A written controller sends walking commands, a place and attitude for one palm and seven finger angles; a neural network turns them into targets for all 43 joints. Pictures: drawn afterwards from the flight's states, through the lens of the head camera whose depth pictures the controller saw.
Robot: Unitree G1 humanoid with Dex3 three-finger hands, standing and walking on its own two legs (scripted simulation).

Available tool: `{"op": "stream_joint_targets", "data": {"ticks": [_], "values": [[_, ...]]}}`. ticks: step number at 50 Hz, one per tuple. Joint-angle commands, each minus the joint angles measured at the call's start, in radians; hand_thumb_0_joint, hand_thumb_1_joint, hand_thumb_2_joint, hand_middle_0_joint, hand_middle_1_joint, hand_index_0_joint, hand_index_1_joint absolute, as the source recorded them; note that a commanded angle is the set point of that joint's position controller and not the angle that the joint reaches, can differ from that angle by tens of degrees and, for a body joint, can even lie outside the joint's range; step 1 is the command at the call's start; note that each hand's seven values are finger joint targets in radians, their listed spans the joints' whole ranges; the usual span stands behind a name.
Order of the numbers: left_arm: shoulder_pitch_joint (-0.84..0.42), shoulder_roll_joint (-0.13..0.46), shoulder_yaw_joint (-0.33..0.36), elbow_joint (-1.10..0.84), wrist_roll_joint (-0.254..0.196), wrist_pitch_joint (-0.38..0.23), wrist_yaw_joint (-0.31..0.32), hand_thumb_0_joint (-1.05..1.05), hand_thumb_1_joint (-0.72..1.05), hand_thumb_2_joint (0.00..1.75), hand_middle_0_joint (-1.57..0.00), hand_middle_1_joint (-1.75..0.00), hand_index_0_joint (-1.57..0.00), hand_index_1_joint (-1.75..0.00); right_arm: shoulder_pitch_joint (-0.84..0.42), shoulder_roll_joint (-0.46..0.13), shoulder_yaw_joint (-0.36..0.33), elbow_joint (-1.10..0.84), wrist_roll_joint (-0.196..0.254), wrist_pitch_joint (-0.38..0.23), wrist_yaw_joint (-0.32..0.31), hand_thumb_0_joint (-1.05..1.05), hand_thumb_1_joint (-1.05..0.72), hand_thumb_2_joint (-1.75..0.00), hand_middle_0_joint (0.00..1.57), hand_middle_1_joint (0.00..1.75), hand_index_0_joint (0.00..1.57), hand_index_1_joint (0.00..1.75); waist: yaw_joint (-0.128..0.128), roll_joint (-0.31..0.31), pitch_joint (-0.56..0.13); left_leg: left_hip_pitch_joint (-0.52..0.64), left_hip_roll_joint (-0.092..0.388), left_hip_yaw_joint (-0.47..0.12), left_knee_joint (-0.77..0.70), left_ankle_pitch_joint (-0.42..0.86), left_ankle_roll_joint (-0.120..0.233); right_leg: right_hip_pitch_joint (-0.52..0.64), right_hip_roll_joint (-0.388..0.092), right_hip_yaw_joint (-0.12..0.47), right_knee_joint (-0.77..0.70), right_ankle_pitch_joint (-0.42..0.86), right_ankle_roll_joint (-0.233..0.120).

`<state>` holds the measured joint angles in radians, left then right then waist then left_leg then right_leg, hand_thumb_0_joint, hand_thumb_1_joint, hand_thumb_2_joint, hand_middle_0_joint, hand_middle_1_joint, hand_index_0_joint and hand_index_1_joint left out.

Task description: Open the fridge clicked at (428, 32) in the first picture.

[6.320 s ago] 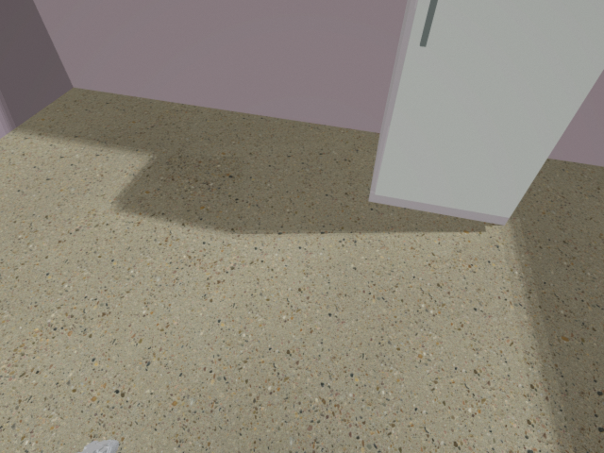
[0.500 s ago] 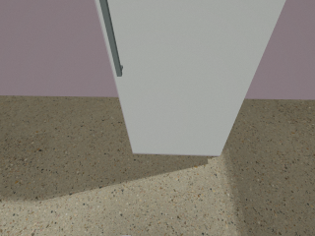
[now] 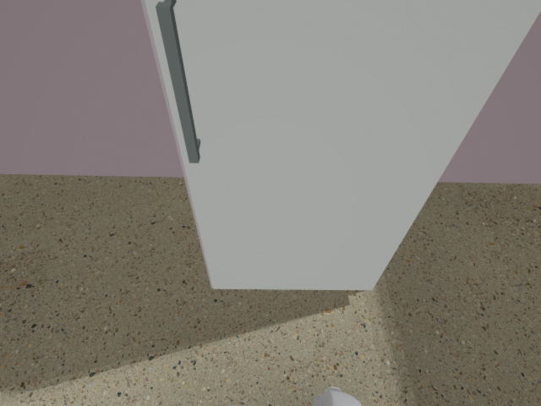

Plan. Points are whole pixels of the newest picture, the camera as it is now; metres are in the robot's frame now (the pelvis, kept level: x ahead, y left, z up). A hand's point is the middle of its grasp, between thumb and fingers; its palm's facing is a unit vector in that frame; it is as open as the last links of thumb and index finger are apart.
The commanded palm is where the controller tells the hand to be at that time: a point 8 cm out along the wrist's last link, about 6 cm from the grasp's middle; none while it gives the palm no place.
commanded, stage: take the last steps up to it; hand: left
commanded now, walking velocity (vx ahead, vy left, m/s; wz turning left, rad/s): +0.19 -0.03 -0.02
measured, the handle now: (184, 90) +0.57 +0.19 +0.16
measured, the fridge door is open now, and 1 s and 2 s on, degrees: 0 0 0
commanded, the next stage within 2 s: come to a stop and stand still in 0.08 s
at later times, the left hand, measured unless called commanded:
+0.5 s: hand (176, 391) +0.18 +0.18 -0.19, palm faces +0.05 -0.98 -0.20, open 7.3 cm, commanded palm none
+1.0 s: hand out of the picture +0.11 +0.16 -0.19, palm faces +0.04 -0.98 -0.21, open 7.4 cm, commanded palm none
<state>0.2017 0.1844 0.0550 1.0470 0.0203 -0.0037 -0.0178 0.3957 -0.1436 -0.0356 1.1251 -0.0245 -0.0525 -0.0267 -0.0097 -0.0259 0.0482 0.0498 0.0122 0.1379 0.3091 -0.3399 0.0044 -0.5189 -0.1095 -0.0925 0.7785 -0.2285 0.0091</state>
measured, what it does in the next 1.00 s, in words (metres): steps on the spot: right foot, then left foot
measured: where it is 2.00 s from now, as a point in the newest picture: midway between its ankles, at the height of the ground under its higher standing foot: outside the picture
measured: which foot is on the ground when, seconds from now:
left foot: down 0.00-0.10, up 0.12-0.40, down 0.42-1.00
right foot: up 0.00-0.08, down 0.10-0.44, up 0.46-0.70, down 0.72-1.00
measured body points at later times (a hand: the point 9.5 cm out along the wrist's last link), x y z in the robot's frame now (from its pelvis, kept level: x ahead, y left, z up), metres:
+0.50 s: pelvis +0.13 -0.01 -0.01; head +0.15 +0.00 +0.44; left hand +0.18 +0.23 -0.17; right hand +0.19 -0.25 -0.15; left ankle +0.19 +0.10 -0.74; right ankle +0.13 -0.12 -0.72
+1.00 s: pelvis +0.06 -0.03 -0.02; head +0.03 -0.02 +0.43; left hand +0.11 +0.21 -0.17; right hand +0.10 -0.26 -0.16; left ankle +0.18 +0.09 -0.73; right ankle +0.08 -0.16 -0.74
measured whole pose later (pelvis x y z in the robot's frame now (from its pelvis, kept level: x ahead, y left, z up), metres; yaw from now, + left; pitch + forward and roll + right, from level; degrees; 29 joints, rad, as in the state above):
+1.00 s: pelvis +0.06 -0.03 -0.02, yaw +0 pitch -4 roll -2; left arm 0.33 0.17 0.02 0.91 0.03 0.02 0.04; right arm 0.31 -0.17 -0.04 0.91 -0.03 0.05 0.00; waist -0.01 0.01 0.00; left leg -0.43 0.01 -0.02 0.68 -0.25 0.02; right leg -0.28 -0.02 -0.05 0.70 -0.39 -0.01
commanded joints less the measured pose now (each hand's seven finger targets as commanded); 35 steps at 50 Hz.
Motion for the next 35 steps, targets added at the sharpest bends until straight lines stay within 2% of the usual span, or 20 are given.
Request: {"op": "stream_joint_targets", "data": {"ticks": [1,3,4,5,6,8,9,12,15,18,19,20,22,23,25,27,32,33,34,35], "values": [[-0.019,0.035,0.008,-0.063,-0.001,-0.023,-0.001,0.00,0.90,0.90,-0.20,-0.30,-0.20,-0.30,0.021,-0.159,-0.031,-0.025,-0.005,-0.008,-0.005,0.00,-0.90,-0.90,0.20,0.30,0.20,0.30,0.013,0.146,0.092,-0.134,0.267,-0.099,0.008,0.557,0.125,0.130,0.049,-0.041,-0.139,0.018,-0.029],[0.160,0.073,0.021,-0.004,0.004,-0.036,0.004,0.00,0.90,0.90,-0.20,-0.30,-0.20,-0.30,0.013,-0.156,-0.029,-0.020,0.003,-0.005,-0.002,0.00,-0.90,-0.90,0.20,0.30,0.20,0.30,0.096,0.100,0.005,-0.194,0.203,-0.045,0.240,0.617,0.083,0.387,0.090,-0.066,-0.233,0.091,-0.045],[0.274,0.146,0.038,0.027,0.010,-0.050,0.014,0.00,0.90,0.90,-0.20,-0.30,-0.20,-0.30,0.030,-0.124,-0.025,-0.027,0.011,-0.007,0.006,0.00,-0.90,-0.90,0.20,0.30,0.20,0.30,0.142,-0.036,-0.075,-0.350,0.140,-0.008,0.485,0.447,0.043,0.597,-0.035,0.087,-0.266,0.169,-0.091],[0.359,0.243,0.060,0.042,0.006,-0.058,0.023,0.00,0.90,0.90,-0.20,-0.30,-0.20,-0.30,0.080,-0.064,-0.017,-0.050,0.023,-0.012,0.009,0.00,-0.90,-0.90,0.20,0.30,0.20,0.30,0.135,-0.267,-0.197,-0.540,0.000,0.009,0.815,-0.169,0.005,0.745,-0.318,0.479,-0.385,0.352,-0.217],[0.330,0.259,0.059,0.036,-0.011,-0.057,0.027,0.00,0.90,0.90,-0.20,-0.30,-0.20,-0.30,0.040,-0.096,-0.020,-0.058,0.028,-0.001,0.004,0.00,-0.90,-0.90,0.20,0.30,0.20,0.30,0.138,-0.212,-0.227,-0.538,0.023,-0.117,0.965,-0.264,0.017,0.649,-0.361,0.549,-0.476,0.234,-0.273],[0.138,0.177,0.038,-0.019,-0.007,-0.047,0.039,0.00,0.90,0.90,-0.20,-0.30,-0.20,-0.30,-0.055,-0.081,-0.024,-0.078,0.014,0.005,0.010,0.00,-0.90,-0.90,0.20,0.30,0.20,0.30,0.082,-0.067,-0.066,-0.614,0.096,-0.156,1.012,-0.134,0.018,0.437,-0.302,0.432,-0.515,0.035,-0.258],[0.079,0.140,0.028,-0.033,-0.004,-0.049,0.046,0.00,0.90,0.90,-0.20,-0.30,-0.20,-0.30,-0.055,-0.067,-0.022,-0.073,0.007,0.011,0.013,0.00,-0.90,-0.90,0.20,0.30,0.20,0.30,0.050,0.016,-0.045,-0.567,0.120,-0.154,0.944,-0.098,0.012,0.351,-0.269,0.323,-0.516,0.094,-0.233],[-0.017,0.087,0.000,-0.049,0.006,-0.046,0.054,0.00,0.90,0.90,-0.20,-0.30,-0.20,-0.30,0.036,-0.001,0.005,-0.037,0.011,0.045,0.006,0.00,-0.90,-0.90,0.20,0.30,0.20,0.30,-0.028,-0.059,-0.056,-0.375,0.102,-0.111,0.632,-0.093,-0.030,0.183,-0.186,0.108,-0.479,0.440,-0.179],[0.003,0.101,0.004,-0.043,0.003,-0.025,0.058,0.00,0.90,0.90,-0.20,-0.30,-0.20,-0.30,0.021,0.006,0.009,-0.042,0.019,0.055,0.004,0.00,-0.90,-0.90,0.20,0.30,0.20,0.30,-0.012,-0.091,-0.075,-0.347,0.052,-0.066,0.427,0.015,-0.041,0.251,-0.129,0.072,-0.405,0.518,-0.164],[0.020,0.122,0.017,-0.052,-0.005,0.003,0.060,0.00,0.90,0.90,-0.20,-0.30,-0.20,-0.30,-0.027,-0.042,-0.013,-0.064,0.015,0.067,0.001,0.00,-0.90,-0.90,0.20,0.30,0.20,0.30,-0.006,-0.121,-0.054,-0.281,0.044,-0.053,0.281,0.147,-0.044,0.236,-0.133,0.095,-0.338,0.430,-0.139],[0.019,0.119,0.018,-0.057,-0.005,0.012,0.059,0.00,0.90,0.90,-0.20,-0.30,-0.20,-0.30,-0.030,-0.061,-0.020,-0.071,0.015,0.068,0.001,0.00,-0.90,-0.90,0.20,0.30,0.20,0.30,-0.012,-0.087,-0.046,-0.229,0.060,-0.065,0.224,0.241,-0.037,0.194,-0.125,0.091,-0.301,0.366,-0.118],[0.026,0.103,0.019,-0.072,-0.007,0.021,0.058,0.00,0.90,0.90,-0.20,-0.30,-0.20,-0.30,-0.041,-0.097,-0.028,-0.088,0.012,0.065,0.001,0.00,-0.90,-0.90,0.20,0.30,0.20,0.30,-0.012,0.014,-0.034,-0.196,0.127,-0.135,0.192,0.428,-0.004,0.132,-0.072,0.066,-0.246,0.251,-0.075],[0.043,0.057,0.011,-0.091,-0.015,0.035,0.061,0.00,0.90,0.90,-0.20,-0.30,-0.20,-0.30,-0.090,-0.179,-0.037,-0.126,0.002,0.060,-0.005,0.00,-0.90,-0.90,0.20,0.30,0.20,0.30,-0.004,0.289,-0.025,-0.319,0.353,-0.366,0.005,0.666,0.145,0.177,0.082,-0.026,0.004,-0.217,0.010],[0.038,0.070,0.014,-0.089,-0.013,0.042,0.062,0.00,0.90,0.90,-0.20,-0.30,-0.20,-0.30,-0.121,-0.189,-0.038,-0.136,-0.001,0.059,-0.013,0.00,-0.90,-0.90,0.20,0.30,0.20,0.30,-0.006,0.290,-0.041,-0.330,0.376,-0.402,-0.019,0.675,0.200,0.165,0.090,0.047,0.178,-0.373,0.008],[0.060,0.073,0.020,-0.081,-0.009,0.037,0.060,0.00,0.90,0.90,-0.20,-0.30,-0.20,-0.30,-0.184,-0.187,-0.037,-0.161,-0.004,0.058,-0.020,0.00,-0.90,-0.90,0.20,0.30,0.20,0.30,0.018,0.231,-0.076,-0.253,0.351,-0.333,0.065,0.797,0.224,0.102,0.082,0.103,0.288,-0.371,0.006],[0.064,0.064,0.019,-0.082,-0.010,0.036,0.057,0.00,0.90,0.90,-0.20,-0.30,-0.20,-0.30,-0.205,-0.198,-0.047,-0.174,-0.004,0.064,-0.017,0.00,-0.90,-0.90,0.20,0.30,0.20,0.30,0.012,0.174,-0.114,-0.186,0.315,-0.269,0.095,0.778,0.204,0.079,0.087,0.093,0.282,-0.336,0.017],[0.096,0.043,0.006,-0.088,-0.010,0.032,0.051,0.00,0.90,0.90,-0.20,-0.30,-0.20,-0.30,-0.212,-0.203,-0.060,-0.179,-0.001,0.073,-0.007,0.00,-0.90,-0.90,0.20,0.30,0.20,0.30,0.001,0.223,-0.149,-0.177,0.286,-0.251,0.084,0.586,0.172,0.191,0.076,0.047,-0.021,-0.275,0.016],[0.184,0.073,-0.019,-0.059,-0.014,0.013,0.076,0.00,0.90,0.90,-0.20,-0.30,-0.20,-0.30,-0.252,-0.242,-0.071,-0.207,0.024,0.051,-0.012,0.00,-0.90,-0.90,0.20,0.30,0.20,0.30,0.051,0.094,-0.212,-0.133,0.264,-0.202,0.348,0.707,0.087,0.166,0.036,0.158,-0.281,-0.114,-0.010],[0.202,0.108,-0.011,-0.075,0.008,-0.014,0.067,0.00,0.90,0.90,-0.20,-0.30,-0.20,-0.30,-0.245,-0.204,-0.057,-0.250,0.023,0.047,-0.008,0.00,-0.90,-0.90,0.20,0.30,0.20,0.30,0.068,-0.008,-0.178,-0.204,0.148,-0.140,0.458,0.622,0.050,0.274,0.014,0.132,-0.491,0.314,0.003],[0.134,0.171,0.011,-0.120,0.019,-0.016,0.071,0.00,0.90,0.90,-0.20,-0.30,-0.20,-0.30,-0.159,-0.091,-0.041,-0.280,0.020,0.047,0.010,0.00,-0.90,-0.90,0.20,0.30,0.20,0.30,-0.006,-0.318,-0.151,-0.496,0.022,-0.058,0.492,0.022,-0.008,0.415,-0.152,0.288,-0.357,0.705,-0.080]]}}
